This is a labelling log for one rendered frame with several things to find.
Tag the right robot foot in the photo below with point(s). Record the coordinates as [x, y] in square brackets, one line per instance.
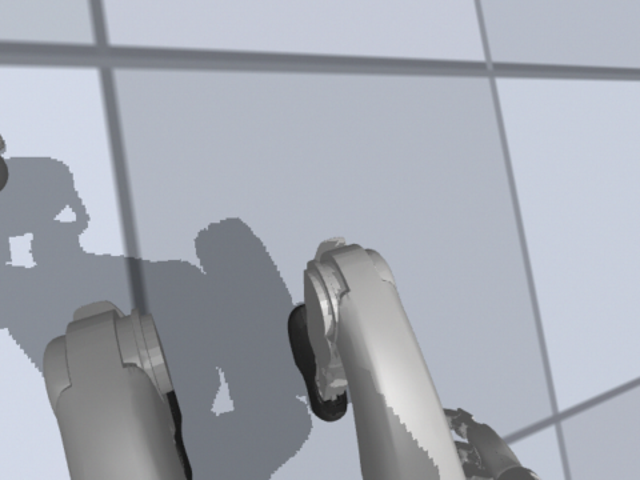
[305, 361]

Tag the right robot hand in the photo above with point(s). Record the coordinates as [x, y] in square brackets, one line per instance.
[486, 455]

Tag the left robot foot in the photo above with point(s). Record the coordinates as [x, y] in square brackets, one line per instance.
[177, 418]

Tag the ball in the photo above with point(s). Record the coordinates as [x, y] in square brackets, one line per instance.
[3, 173]

